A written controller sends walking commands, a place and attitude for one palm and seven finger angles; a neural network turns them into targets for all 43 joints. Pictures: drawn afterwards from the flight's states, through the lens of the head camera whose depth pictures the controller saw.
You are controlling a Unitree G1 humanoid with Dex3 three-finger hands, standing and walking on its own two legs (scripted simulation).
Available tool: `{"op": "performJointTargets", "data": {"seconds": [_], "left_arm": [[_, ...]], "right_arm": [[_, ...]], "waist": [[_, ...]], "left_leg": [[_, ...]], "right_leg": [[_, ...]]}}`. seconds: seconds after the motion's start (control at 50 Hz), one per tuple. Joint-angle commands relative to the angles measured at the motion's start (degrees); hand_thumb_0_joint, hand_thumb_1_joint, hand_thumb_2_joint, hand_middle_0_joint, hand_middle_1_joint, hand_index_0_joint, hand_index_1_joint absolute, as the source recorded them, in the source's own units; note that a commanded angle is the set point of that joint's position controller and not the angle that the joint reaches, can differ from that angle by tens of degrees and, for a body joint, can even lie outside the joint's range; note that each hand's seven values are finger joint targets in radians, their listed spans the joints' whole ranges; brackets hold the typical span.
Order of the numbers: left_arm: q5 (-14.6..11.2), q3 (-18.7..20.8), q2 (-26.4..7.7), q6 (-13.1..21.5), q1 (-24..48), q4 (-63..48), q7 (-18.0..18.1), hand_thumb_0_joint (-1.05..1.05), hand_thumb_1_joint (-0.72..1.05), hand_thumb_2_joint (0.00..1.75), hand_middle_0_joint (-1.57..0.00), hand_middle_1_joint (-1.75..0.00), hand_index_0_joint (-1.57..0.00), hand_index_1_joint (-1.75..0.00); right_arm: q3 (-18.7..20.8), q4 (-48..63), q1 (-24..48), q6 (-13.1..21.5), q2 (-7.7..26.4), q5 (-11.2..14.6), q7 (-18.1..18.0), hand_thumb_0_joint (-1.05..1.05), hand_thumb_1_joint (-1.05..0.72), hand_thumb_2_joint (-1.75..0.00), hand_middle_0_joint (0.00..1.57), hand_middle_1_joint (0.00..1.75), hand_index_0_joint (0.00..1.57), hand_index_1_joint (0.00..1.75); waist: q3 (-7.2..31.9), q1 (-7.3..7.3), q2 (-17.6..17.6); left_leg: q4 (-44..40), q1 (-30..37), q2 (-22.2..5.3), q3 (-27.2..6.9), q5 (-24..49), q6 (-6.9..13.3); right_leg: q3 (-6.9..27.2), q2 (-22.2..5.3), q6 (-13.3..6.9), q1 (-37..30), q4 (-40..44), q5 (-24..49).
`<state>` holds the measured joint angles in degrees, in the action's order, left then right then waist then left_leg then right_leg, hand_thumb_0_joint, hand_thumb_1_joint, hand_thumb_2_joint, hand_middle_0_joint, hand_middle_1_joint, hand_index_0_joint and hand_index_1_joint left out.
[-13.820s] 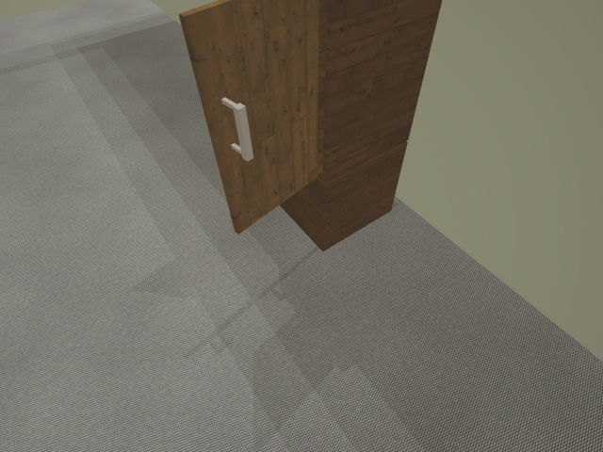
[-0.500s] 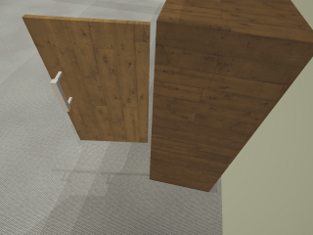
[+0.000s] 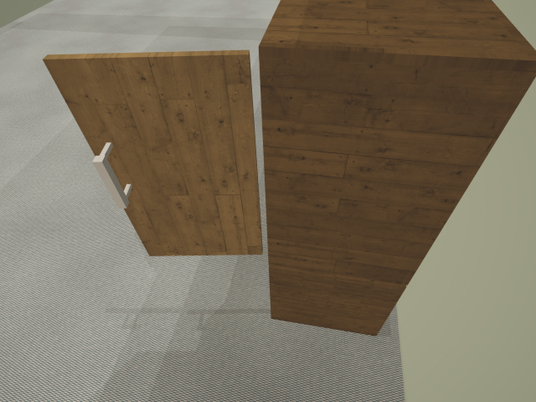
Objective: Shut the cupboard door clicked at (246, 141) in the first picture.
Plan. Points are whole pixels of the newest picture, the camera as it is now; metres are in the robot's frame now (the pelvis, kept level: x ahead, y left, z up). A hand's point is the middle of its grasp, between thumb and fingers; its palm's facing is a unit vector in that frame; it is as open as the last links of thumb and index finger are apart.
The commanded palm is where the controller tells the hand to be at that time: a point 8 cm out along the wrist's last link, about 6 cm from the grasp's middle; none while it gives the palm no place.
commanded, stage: look again from close up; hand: left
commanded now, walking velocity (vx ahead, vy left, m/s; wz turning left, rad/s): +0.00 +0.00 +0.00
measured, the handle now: (115, 176) +0.53 +0.36 +0.01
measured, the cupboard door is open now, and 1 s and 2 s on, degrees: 100 100 100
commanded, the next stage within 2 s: shuffle to correct the standing spot in 0.22 s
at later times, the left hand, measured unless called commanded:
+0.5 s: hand out of the picture +0.01 +0.17 -0.17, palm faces +0.02 -0.98 -0.20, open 7.3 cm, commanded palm none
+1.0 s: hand out of the picture +0.13 +0.22 -0.16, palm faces +0.07 -0.96 -0.26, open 7.3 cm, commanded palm none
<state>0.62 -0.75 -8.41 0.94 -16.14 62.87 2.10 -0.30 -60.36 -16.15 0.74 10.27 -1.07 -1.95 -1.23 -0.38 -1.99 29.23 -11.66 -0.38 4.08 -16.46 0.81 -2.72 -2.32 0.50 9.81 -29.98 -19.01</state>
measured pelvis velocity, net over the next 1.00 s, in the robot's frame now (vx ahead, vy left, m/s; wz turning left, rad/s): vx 0.05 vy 0.03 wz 0.04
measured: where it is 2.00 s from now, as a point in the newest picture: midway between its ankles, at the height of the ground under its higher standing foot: outside the picture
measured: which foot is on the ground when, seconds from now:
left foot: down 0.00-0.96, up 0.98-1.00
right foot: down 0.00-0.66, up 0.68-0.94, down 0.96-1.00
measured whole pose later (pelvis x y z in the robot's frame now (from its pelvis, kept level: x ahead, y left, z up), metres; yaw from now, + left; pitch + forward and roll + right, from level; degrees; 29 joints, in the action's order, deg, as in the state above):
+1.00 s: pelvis +0.05 +0.03 -0.01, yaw +2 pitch +0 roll +2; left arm 1.3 1.8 -8.1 1.5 -9.2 54.8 1.4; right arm 0.2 -60.0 -19.1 -0.9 9.9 -1.1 -0.8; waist -4.7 0.3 -3.0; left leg 41.9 -13.7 4.3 3.4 -26.6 2.5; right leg -8.0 -3.2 -2.6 17.8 -36.9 -18.2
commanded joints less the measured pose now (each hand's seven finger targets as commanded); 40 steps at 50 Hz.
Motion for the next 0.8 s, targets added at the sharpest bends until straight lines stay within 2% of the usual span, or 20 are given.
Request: {"op": "performJointTargets", "data": {"seconds": [0.0, 0.08, 0.14, 0.28, 0.34, 0.4, 0.44, 0.46, 0.5, 0.54, 0.56, 0.58, 0.6, 0.62, 0.64, 0.66, 0.68, 0.7, 0.76, 0.78], "left_arm": [[0.02, 1.13, -7.17, 0.64, -2.92, -2.22, 0.17, 0.0, 0.9, 0.9, -0.2, -0.3, -0.2, -0.3], [0.06, 1.26, -7.88, 0.63, -2.48, -2.55, 0.06, 0.0, 0.9, 0.9, -0.2, -0.3, -0.2, -0.3], [-0.04, 1.3, -8.1, 0.42, -1.9, -2.73, -0.07, 0.0, 0.9, 0.9, -0.2, -0.3, -0.2, -0.3], [0.04, 1.49, -8.74, 0.61, -1.89, -2.41, -0.11, 0.0, 0.9, 0.9, -0.2, -0.3, -0.2, -0.3], [0.16, 1.51, -8.37, 0.44, -2.01, -2.18, -0.1, 0.0, 0.9, 0.9, -0.2, -0.3, -0.2, -0.3], [0.4, 2.15, -9.41, 0.24, -3.25, -2.15, -0.14, 0.0, 0.9, 0.9, -0.2, -0.3, -0.2, -0.3], [0.46, 2.77, -10.64, -0.01, -3.67, -2.42, -0.23, 0.0, 0.9, 0.9, -0.2, -0.3, -0.2, -0.3], [0.59, 3.16, -11.29, -0.02, -4.52, -2.54, -0.17, 0.0, 0.9, 0.9, -0.2, -0.3, -0.2, -0.3], [0.67, 3.82, -12.06, -0.01, -5.18, -2.92, -0.04, 0.0, 0.9, 0.9, -0.2, -0.3, -0.2, -0.3], [0.84, 4.22, -11.94, 0.0, -4.6, -3.39, 0.05, 0.0, 0.9, 0.9, -0.2, -0.3, -0.2, -0.3], [0.88, 4.34, -11.51, -0.15, -4.1, -3.82, 0.04, 0.0, 0.9, 0.9, -0.2, -0.3, -0.2, -0.3], [0.91, 4.39, -11.13, -0.37, -3.28, -4.25, -0.03, 0.0, 0.9, 0.9, -0.2, -0.3, -0.2, -0.3], [0.96, 4.2, -9.71, -0.64, -2.59, -4.64, -0.17, 0.0, 0.9, 0.9, -0.2, -0.3, -0.2, -0.3], [1.01, 3.75, -7.64, -0.89, -2.04, -5.25, -0.23, 0.0, 0.9, 0.9, -0.2, -0.3, -0.2, -0.3], [1.09, 3.16, -5.88, -1.0, -0.27, -6.21, -0.12, 0.0, 0.9, 0.9, -0.2, -0.3, -0.2, -0.3], [1.17, 2.98, -5.86, -0.98, 1.75, -7.2, -0.04, 0.0, 0.9, 0.9, -0.2, -0.3, -0.2, -0.3], [1.02, 3.12, -6.14, -0.87, 2.77, -7.54, -0.04, 0.0, 0.9, 0.9, -0.2, -0.3, -0.2, -0.3], [0.78, 3.23, -5.66, -0.76, 3.05, -7.53, -0.19, 0.0, 0.9, 0.9, -0.2, -0.3, -0.2, -0.3], [0.6, 3.27, -4.25, -1.14, 3.71, -7.96, -0.89, 0.0, 0.9, 0.9, -0.2, -0.3, -0.2, -0.3], [0.63, 3.3, -3.81, -1.26, 3.75, -8.13, -0.96, 0.0, 0.9, 0.9, -0.2, -0.3, -0.2, -0.3]], "right_arm": [[0.49, 2.18, -2.13, 1.16, 5.12, 0.21, 0.34, 0.0, -0.9, -0.9, 0.2, 0.3, 0.2, 0.3], [0.43, 1.77, -2.03, 1.2, 5.4, 0.22, 0.37, 0.0, -0.9, -0.9, 0.2, 0.3, 0.2, 0.3], [0.41, 1.34, -1.9, 1.26, 5.79, 0.26, 0.39, 0.0, -0.9, -0.9, 0.2, 0.3, 0.2, 0.3], [0.55, 0.31, -1.29, 1.39, 5.82, 0.38, 0.22, 0.0, -0.9, -0.9, 0.2, 0.3, 0.2, 0.3], [0.39, -0.3, -2.05, 1.08, 5.44, 0.29, 0.4, 0.0, -0.9, -0.9, 0.2, 0.3, 0.2, 0.3], [0.53, 0.28, -1.64, 0.4, 4.93, 0.09, 0.72, 0.0, -0.9, -0.9, 0.2, 0.3, 0.2, 0.3], [0.68, 1.09, -1.21, -0.06, 4.65, -0.03, 0.98, 0.0, -0.9, -0.9, 0.2, 0.3, 0.2, 0.3], [0.74, 1.43, -0.92, -0.31, 4.04, -0.04, 1.05, 0.0, -0.9, -0.9, 0.2, 0.3, 0.2, 0.3], [0.89, 2.21, -0.54, -0.42, 3.96, -0.14, 1.18, 0.0, -0.9, -0.9, 0.2, 0.3, 0.2, 0.3], [1.1, 2.38, -1.57, -0.22, 3.84, -0.1, 1.21, 0.0, -0.9, -0.9, 0.2, 0.3, 0.2, 0.3], [1.18, 2.02, -2.47, -0.09, 3.74, -0.04, 1.2, 0.0, -0.9, -0.9, 0.2, 0.3, 0.2, 0.3], [1.17, 1.54, -4.23, 0.18, 4.14, 0.02, 1.25, 0.0, -0.9, -0.9, 0.2, 0.3, 0.2, 0.3], [1.36, 1.0, -6.17, 0.49, 5.53, -0.07, 1.2, 0.0, -0.9, -0.9, 0.2, 0.3, 0.2, 0.3], [1.85, 0.41, -8.36, 0.61, 7.95, -0.32, 0.92, 0.0, -0.9, -0.9, 0.2, 0.3, 0.2, 0.3], [2.15, 0.05, -11.11, 0.54, 9.08, -0.38, 0.48, 0.0, -0.9, -0.9, 0.2, 0.3, 0.2, 0.3], [1.89, -0.25, -12.81, 0.55, 8.28, -0.3, 0.07, 0.0, -0.9, -0.9, 0.2, 0.3, 0.2, 0.3], [1.49, 0.19, -12.4, 0.76, 7.56, -0.29, -0.14, 0.0, -0.9, -0.9, 0.2, 0.3, 0.2, 0.3], [1.43, 1.09, -10.43, 0.76, 7.41, -0.41, -0.12, 0.0, -0.9, -0.9, 0.2, 0.3, 0.2, 0.3], [1.64, 2.83, -6.15, 0.61, 7.61, -0.61, -0.12, 0.0, -0.9, -0.9, 0.2, 0.3, 0.2, 0.3], [1.77, 3.25, -5.7, 0.57, 8.1, -0.65, -0.02, 0.0, -0.9, -0.9, 0.2, 0.3, 0.2, 0.3]], "waist": [[-3.73, 0.46, 2.95], [-2.4, 0.57, 3.6], [-2.39, 0.64, 2.68], [-0.63, 0.81, 2.44], [-0.89, 0.79, 2.19], [-2.35, 1.3, 4.22], [-3.99, 1.56, 6.26], [-4.62, 1.88, 8.72], [-5.63, 2.14, 11.19], [-5.3, 1.55, 11.09], [-5.03, 1.08, 8.04], [-4.05, 0.35, 5.95], [-2.88, -0.23, 0.64], [-2.1, -0.83, -7.54], [-2.35, -1.86, -13.48], [-2.72, -2.44, -13.39], [-2.1, -2.17, -10.11], [-2.01, -1.36, -6.89], [-1.88, 0.08, -3.47], [-1.53, 0.26, -4.23]], "left_leg": [[-6.98, -1.55, -4.99, -5.79, 9.18, 1.46], [-7.39, -0.75, -5.07, -5.39, 9.57, 1.42], [-8.04, -0.56, -5.22, -5.52, 9.16, 1.36], [-7.35, 0.84, -5.3, -5.0, 11.88, 1.23], [-7.08, 0.33, -4.75, -4.35, 8.54, 1.0], [-4.39, -2.69, -3.06, -2.52, 1.93, 0.62], [-1.62, -5.49, -1.45, -1.06, -1.47, 0.06], [0.66, -7.49, -0.87, -0.23, -3.08, -0.13], [3.94, -9.4, -0.85, 0.51, -4.29, -0.46], [2.29, -7.29, -1.13, 0.33, -3.2, -0.44], [0.15, -4.57, -0.94, 0.41, -1.05, -0.19], [-2.04, -1.46, -1.38, -0.41, 2.82, 0.23], [-3.92, 2.29, -3.79, -3.71, 9.97, 1.57], [-6.11, 6.26, -9.23, -10.48, 17.47, 4.87], [-9.97, 10.36, -13.82, -16.59, 25.65, 8.98], [-10.01, 13.57, -15.68, -18.22, 34.52, 12.16], [-9.1, 13.17, -16.37, -18.21, 38.95, 13.72], [-8.21, 11.83, -16.34, -16.96, 39.87, 14.4], [-9.03, 7.27, -13.42, -12.95, 36.82, 13.47], [-9.47, 5.19, -12.65, -12.13, 34.81, 13.05]], "right_leg": [[4.68, -3.48, -2.75, 3.01, 5.84, 8.66], [4.82, -3.73, -2.71, 1.88, 6.32, 9.89], [4.69, -3.63, -2.52, 2.01, 6.55, 8.76], [5.04, -4.06, -2.59, 0.58, 6.77, 13.4], [5.26, -4.45, -2.88, 0.53, 6.87, 9.96], [7.82, -6.54, -4.24, 0.87, 8.34, 3.5], [10.82, -9.07, -5.68, 1.26, 10.31, -0.21], [12.7, -10.69, -6.66, 0.31, 11.65, -0.52], [15.14, -13.89, -8.37, 0.66, 12.67, 2.0], [13.87, -13.95, -8.56, 1.88, 10.41, 6.26], [11.71, -12.48, -7.81, 2.97, 8.11, 7.23], [8.37, -10.05, -6.41, 4.28, 4.75, 6.92], [3.99, -5.98, -4.59, 6.22, -0.88, 5.42], [-2.14, -1.39, -2.65, 11.05, -8.89, -1.56], [-4.24, 1.53, -1.56, 18.13, -17.66, -14.02], [-2.18, 0.73, -1.78, 22.68, -24.75, -18.1], [-0.87, -0.78, -2.13, 23.61, -28.39, -17.75], [-0.77, -1.82, -2.39, 23.0, -29.2, -16.9], [-2.67, -1.77, -1.99, 18.53, -25.52, -12.81], [-3.37, -1.37, -1.76, 16.06, -23.34, -11.42]]}}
